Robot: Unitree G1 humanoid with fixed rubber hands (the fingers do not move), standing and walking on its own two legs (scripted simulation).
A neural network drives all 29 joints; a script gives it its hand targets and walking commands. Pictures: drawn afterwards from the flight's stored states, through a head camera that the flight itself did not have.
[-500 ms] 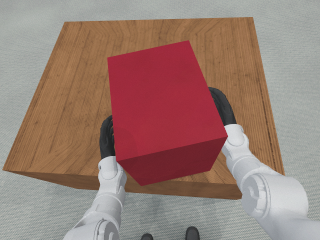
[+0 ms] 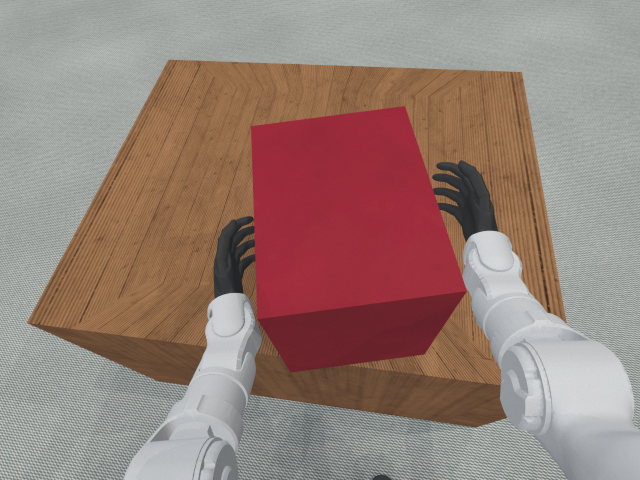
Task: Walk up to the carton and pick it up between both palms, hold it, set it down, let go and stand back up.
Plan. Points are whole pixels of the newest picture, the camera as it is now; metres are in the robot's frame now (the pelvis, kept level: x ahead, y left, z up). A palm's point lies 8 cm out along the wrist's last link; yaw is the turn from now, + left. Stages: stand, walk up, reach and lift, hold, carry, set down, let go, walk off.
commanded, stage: set down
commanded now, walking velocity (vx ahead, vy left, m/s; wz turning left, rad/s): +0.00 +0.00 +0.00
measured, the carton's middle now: (343, 248) +0.46 +0.03 -0.07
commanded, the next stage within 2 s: none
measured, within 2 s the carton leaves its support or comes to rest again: neither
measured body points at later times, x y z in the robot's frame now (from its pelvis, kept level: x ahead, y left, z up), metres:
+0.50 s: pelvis -0.04 -0.01 -0.01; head +0.07 -0.02 +0.43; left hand +0.34 +0.19 +0.00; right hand +0.41 -0.20 +0.00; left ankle -0.02 +0.16 -0.73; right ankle +0.02 -0.08 -0.73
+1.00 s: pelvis -0.07 -0.02 -0.03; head +0.02 -0.02 +0.41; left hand +0.31 +0.19 -0.02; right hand +0.37 -0.21 -0.01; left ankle -0.02 +0.16 -0.73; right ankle +0.02 -0.08 -0.73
